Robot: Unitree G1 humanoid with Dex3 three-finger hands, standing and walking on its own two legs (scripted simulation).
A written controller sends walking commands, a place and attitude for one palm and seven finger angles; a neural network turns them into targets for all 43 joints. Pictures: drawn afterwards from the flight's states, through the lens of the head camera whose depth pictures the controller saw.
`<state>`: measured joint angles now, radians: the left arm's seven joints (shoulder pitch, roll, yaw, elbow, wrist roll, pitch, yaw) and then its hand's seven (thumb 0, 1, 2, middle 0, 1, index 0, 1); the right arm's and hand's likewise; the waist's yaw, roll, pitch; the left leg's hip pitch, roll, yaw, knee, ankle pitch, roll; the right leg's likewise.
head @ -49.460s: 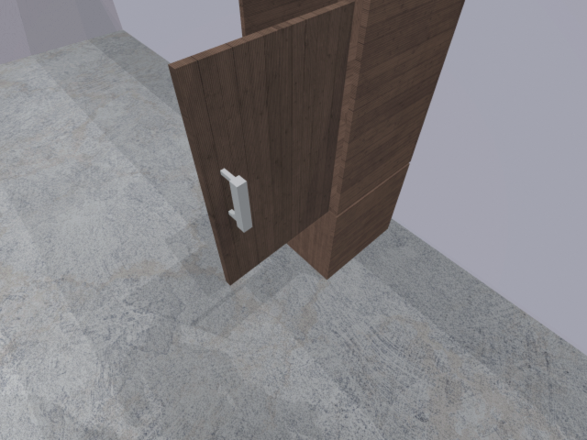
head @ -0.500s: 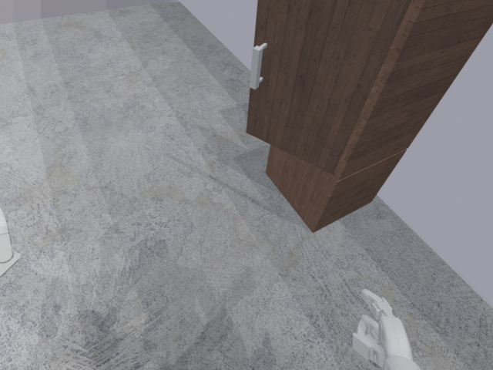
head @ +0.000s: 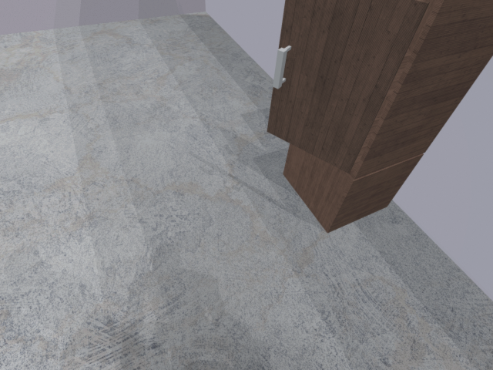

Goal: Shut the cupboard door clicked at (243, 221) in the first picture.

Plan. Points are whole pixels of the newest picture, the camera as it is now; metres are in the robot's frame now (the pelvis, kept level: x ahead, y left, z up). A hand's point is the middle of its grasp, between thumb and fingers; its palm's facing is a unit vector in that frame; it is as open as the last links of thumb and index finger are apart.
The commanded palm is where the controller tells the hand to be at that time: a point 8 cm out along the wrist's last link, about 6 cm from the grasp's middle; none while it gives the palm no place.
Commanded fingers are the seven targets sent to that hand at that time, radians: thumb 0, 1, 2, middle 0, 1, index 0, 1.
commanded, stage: let the arm hang, fingers relaxed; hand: left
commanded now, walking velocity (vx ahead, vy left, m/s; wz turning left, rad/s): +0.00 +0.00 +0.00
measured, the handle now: (282, 66) +1.04 -0.07 -0.03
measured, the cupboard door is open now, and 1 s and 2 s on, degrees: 27 27 27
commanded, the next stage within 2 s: look to check the result in 0.62 s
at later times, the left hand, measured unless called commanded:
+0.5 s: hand out of the picture +0.00 +0.17 -0.18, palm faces +0.01 -0.99 -0.15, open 7.3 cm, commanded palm none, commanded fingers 0.00 0.90 0.90 -0.20 -0.30 -0.20 -0.30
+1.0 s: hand out of the picture +0.01 +0.18 -0.17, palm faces +0.00 -0.98 -0.18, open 7.4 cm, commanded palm none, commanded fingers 0.00 0.90 0.90 -0.20 -0.30 -0.20 -0.30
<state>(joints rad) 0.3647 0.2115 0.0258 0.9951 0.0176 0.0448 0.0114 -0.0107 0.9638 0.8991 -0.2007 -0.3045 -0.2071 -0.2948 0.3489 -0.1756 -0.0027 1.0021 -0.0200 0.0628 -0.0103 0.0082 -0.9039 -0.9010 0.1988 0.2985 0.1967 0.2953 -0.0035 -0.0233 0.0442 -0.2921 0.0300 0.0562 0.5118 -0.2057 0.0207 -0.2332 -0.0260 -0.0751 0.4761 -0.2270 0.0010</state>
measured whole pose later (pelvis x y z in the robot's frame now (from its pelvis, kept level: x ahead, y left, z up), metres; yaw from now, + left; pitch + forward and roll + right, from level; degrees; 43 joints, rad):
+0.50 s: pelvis +0.00 +0.01 +0.00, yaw -2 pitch -1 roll +0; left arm 0.31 0.12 0.02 1.11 0.02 0.00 0.03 0.01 0.91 0.90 -0.20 -0.30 -0.20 -0.29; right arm 0.34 -0.11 -0.01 1.09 -0.01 0.02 -0.03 0.00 -0.91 -0.90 0.20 0.30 0.20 0.30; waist -0.02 -0.01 0.00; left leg -0.26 0.01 0.09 0.44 -0.17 0.04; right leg -0.23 -0.04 -0.03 0.44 -0.20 0.02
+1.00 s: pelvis +0.03 +0.00 +0.01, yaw -2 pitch -1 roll +0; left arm 0.30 0.15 0.02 1.14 0.01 -0.01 0.03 0.00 0.90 0.90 -0.19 -0.30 -0.20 -0.29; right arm 0.28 -0.14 -0.01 1.11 -0.01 0.00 -0.03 0.00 -0.91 -0.90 0.20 0.30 0.20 0.30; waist -0.01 0.00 0.04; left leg -0.20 0.01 0.09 0.41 -0.20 0.02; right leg -0.17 -0.03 -0.03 0.40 -0.22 0.02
